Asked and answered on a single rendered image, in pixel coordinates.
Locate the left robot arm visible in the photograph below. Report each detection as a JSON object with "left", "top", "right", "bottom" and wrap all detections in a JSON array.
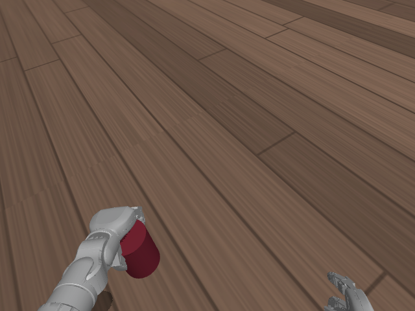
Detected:
[{"left": 37, "top": 228, "right": 120, "bottom": 311}]

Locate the right robot hand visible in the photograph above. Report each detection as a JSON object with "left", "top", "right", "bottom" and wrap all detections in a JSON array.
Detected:
[{"left": 324, "top": 272, "right": 374, "bottom": 311}]

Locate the left robot hand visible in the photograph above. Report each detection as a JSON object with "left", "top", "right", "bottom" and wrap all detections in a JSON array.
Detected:
[{"left": 89, "top": 206, "right": 145, "bottom": 271}]

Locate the can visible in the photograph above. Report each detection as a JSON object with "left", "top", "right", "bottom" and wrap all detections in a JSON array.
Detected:
[{"left": 120, "top": 220, "right": 160, "bottom": 279}]

